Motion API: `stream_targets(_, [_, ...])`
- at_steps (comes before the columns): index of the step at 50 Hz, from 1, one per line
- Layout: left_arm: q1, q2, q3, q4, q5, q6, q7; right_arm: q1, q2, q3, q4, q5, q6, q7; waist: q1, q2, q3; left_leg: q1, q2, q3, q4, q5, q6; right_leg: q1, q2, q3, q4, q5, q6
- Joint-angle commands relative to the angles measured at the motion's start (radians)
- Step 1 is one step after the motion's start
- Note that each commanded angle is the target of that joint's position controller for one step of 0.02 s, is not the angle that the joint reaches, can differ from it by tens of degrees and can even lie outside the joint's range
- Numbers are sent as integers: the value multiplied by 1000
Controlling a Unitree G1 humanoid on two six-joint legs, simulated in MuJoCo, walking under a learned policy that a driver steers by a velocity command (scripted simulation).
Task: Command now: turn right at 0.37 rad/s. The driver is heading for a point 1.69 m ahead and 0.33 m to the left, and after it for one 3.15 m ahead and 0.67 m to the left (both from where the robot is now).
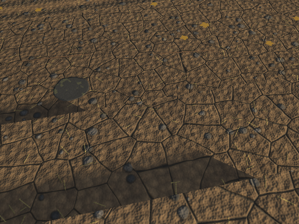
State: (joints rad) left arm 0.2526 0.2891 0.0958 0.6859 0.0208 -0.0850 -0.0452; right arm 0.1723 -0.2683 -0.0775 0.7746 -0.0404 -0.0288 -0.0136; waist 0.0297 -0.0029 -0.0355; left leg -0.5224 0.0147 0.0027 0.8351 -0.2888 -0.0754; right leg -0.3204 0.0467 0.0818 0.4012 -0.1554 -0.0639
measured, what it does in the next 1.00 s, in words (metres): walks ahead: left foot, then right foot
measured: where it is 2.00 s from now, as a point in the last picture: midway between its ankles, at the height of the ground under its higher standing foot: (173, 194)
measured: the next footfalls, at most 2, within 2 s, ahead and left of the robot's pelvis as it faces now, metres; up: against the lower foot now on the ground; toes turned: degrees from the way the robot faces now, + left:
left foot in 0.14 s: +0.06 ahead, +0.14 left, +0.00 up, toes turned +0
right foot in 0.98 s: +0.18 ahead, -0.10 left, +0.00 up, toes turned -5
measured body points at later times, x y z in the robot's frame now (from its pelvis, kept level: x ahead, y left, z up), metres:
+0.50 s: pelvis +0.03 +0.06 -0.01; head +0.05 +0.06 +0.44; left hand +0.15 +0.30 -0.14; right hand +0.17 -0.19 -0.12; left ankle +0.02 +0.14 -0.75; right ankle +0.03 -0.09 -0.75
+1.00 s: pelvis +0.12 +0.01 -0.01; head +0.14 +0.00 +0.44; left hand +0.29 +0.24 -0.12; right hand +0.07 -0.25 -0.16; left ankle +0.02 +0.14 -0.74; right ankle +0.14 -0.09 -0.75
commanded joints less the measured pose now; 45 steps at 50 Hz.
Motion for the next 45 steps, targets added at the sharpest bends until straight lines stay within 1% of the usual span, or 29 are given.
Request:
stream_targets(1, [35, 113, 23, -55, -13, -15, 2, -7, -56, 8, -43, 4, 10, -1, 31, -103, -60, -24, 41, -25, -109, -41, 0, 142, -326, 315, -81, 81, -249])
stream_targets(3, [21, 112, 14, -55, -15, -5, 2, -7, -62, 14, -37, 11, 0, -2, 36, -102, -73, 31, 22, 11, -184, -44, 14, 122, -312, 323, -64, 50, -237])
stream_targets(6, [-39, 90, -17, -35, -12, 18, -19, 27, -50, 21, -32, 47, -25, 24, -33, -72, -81, 297, -7, 54, -409, 202, 70, -28, -243, 291, -23, 84, -175])
stream_targets(7, [-24, 70, -27, -25, -3, 24, -22, 55, -63, 18, -45, 46, -37, 28, -52, -59, -119, 403, 38, 16, -430, 302, 121, -62, -203, 270, 25, 69, -125])
stream_targets(8, [74, 3, -45, -36, -1, 34, -12, 94, -149, 5, -65, 40, -53, 23, -14, 100, -224, 557, 235, -201, -462, 587, 337, -129, -64, 132, 174, -176, -3])
stream_targets(9, [39, 4, -42, -47, 14, 27, -8, 63, -159, -4, -74, 11, -68, 42, -12, 125, -120, 530, 362, -386, -514, 524, 461, -281, 8, 43, 222, -349, 101])
stream_targets(10, [-50, 69, -18, -38, 21, 32, 5, 82, -136, -9, -66, 19, -72, 44, -58, 34, -78, 491, 333, -344, -520, 350, 406, -283, -37, 30, 304, -404, 133])
stream_targets(12, [7, 42, -20, 35, 15, 38, 12, -31, -33, 27, -81, 72, -82, 80, 5, 88, -34, 332, 227, -224, -504, 208, 254, -169, -83, 8, 321, -353, 182])
stream_targets(13, [57, -2, -35, 68, 13, 39, 1, -106, -16, 36, -92, 88, -83, 105, 58, 80, -7, 219, 183, -167, -471, 198, 201, -54, -104, -7, 248, -230, 194])
stream_targets(14, [74, -41, -53, 95, -1, 39, -23, -129, -28, 33, -83, 83, -74, 134, 78, 28, 0, 135, 135, -119, -427, 159, 160, 58, -102, -28, 151, -28, 183])
stream_targets(15, [50, -36, -55, 94, -23, 38, -40, -91, -56, 19, -71, 65, -64, 156, 52, 56, -6, 116, 110, -102, -414, 147, 144, 103, -86, -28, 143, 38, 157])
stream_targets(16, [34, 5, -48, 81, -37, 35, -44, -48, -58, 12, -57, 58, -58, 164, 34, 51, -20, 153, 116, -114, -419, 106, 140, 101, -93, -17, 113, 53, 128])
stream_targets(17, [-10, 59, -37, 69, -38, 30, -40, 45, -61, 5, -37, 50, -63, 153, -24, 25, -17, 210, 95, -89, -431, 128, 134, 47, -86, -13, 120, 17, 79])
stream_targets(18, [-21, 67, -30, 78, -21, 30, -36, 37, -95, -7, -34, 42, -69, 135, -24, 18, -2, 293, 77, -43, -398, 154, 142, -35, -85, -5, 94, -18, 53])
stream_targets(20, [-75, 58, -31, 78, -20, 25, -23, -11, -80, -11, -44, 33, -74, 113, -32, 19, -20, 349, 91, -45, -363, 237, 156, -40, -94, -1, 70, -3, 55])
stream_targets(22, [-104, 28, -40, 76, -24, 29, -18, -29, -70, -13, -39, 47, -75, 109, -29, 29, -23, 348, 80, -35, -363, 264, 153, -8, -84, -11, 84, 4, 71])
stream_targets(23, [-91, 32, -40, 86, -27, 31, -17, -33, -66, -14, -38, 49, -75, 112, -24, 29, -28, 357, 80, -37, -361, 294, 150, -3, -84, -16, 88, 12, 73])
stream_targets(26, [-63, 41, -38, 114, -22, 34, -17, -26, -71, -23, -24, 42, -72, 117, -21, 23, -22, 383, 70, -30, -349, 341, 142, -6, -83, -26, 86, 19, 74])
stream_targets(33, [-100, 60, -37, 142, -22, 37, -12, -50, -94, -36, -6, 39, -68, 111, -18, 12, -18, 393, 53, -27, -347, 346, 131, 15, -89, -41, 94, 22, 77])
stream_targets(34, [-81, 63, -36, 156, -20, 41, -11, -30, -96, -37, 6, 39, -64, 109, -17, 15, -14, 390, 54, -34, -374, 239, 137, 22, -87, -44, 82, -51, 76])
stream_targets(35, [-73, 90, -26, 162, -8, 47, -4, 12, -137, -56, 20, 29, -59, 99, -33, 28, 17, 390, 62, -53, -415, 42, 172, -6, -69, -60, 95, -186, 63])
stream_targets(36, [-84, 116, -12, 160, 11, 48, 9, 84, -186, -80, 43, 8, -57, 81, -68, 64, 58, 402, 106, -124, -486, -210, 242, -69, -45, -81, 147, -340, 46])
stream_targets(37, [-126, 96, -13, 152, 29, 44, 21, 165, -183, -85, 71, -7, -63, 59, -106, 94, 111, 459, 196, -267, -569, -406, 318, -182, -42, -86, 206, -364, 35])
stream_targets(38, [-186, 47, -26, 133, 40, 34, 31, 212, -148, -72, 84, -5, -68, 32, -127, 115, 165, 528, 301, -396, -639, -476, 375, -295, -64, -91, 229, -328, 26])
stream_targets(39, [-243, 9, -40, 120, 39, 22, 38, 237, -98, -51, 86, 6, -68, 8, -147, 117, 176, 581, 354, -460, -682, -451, 396, -345, -90, -71, 248, -306, 13])
stream_targets(40, [-282, -8, -46, 110, 38, 13, 43, 241, -66, -34, 84, 8, -70, -5, -156, 120, 157, 601, 370, -470, -705, -388, 395, -344, -103, -52, 300, -328, 2])
stream_targets(42, [-278, -9, -45, 104, 45, 4, 36, 191, -63, -16, 73, 3, -76, -14, -116, 98, 152, 557, 317, -362, -731, -280, 356, -247, -94, -69, 308, -342, -28])
stream_targets(44, [-220, -3, -41, 128, 46, 2, 11, 113, -111, -21, 59, 4, -68, -6, -56, 77, 169, 443, 224, -213, -724, -218, 325, -47, -50, -139, 181, -211, -47])
stream_targets(45, [-205, -5, -41, 141, 39, -1, -3, 99, -134, -25, 62, -2, -58, 5, -37, 81, 169, 383, 207, -175, -718, -194, 325, 57, -34, -155, 128, -115, -51])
